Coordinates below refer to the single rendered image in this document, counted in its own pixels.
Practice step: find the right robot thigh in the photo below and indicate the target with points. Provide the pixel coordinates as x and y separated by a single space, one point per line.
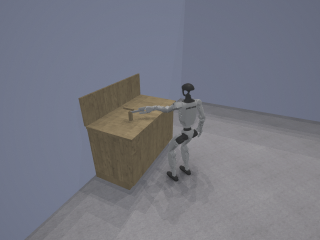
184 147

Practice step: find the left robot forearm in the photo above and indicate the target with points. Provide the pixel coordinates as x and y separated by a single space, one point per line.
159 108

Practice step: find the left robot upper arm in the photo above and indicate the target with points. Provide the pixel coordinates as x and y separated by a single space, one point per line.
174 106

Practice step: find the robot left shin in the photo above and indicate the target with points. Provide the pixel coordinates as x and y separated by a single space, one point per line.
172 163

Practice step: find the robot right hand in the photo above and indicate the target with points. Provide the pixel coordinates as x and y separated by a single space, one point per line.
199 130

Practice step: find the right robot forearm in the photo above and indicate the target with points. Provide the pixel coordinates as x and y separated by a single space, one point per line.
201 123

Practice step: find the tap lever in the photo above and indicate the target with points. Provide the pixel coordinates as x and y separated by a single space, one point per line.
139 110

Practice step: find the counter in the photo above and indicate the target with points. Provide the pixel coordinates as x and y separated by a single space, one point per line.
125 144

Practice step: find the right robot upper arm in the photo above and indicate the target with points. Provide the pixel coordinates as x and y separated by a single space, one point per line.
200 109

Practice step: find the robot left hand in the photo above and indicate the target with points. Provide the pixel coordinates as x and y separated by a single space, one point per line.
147 108

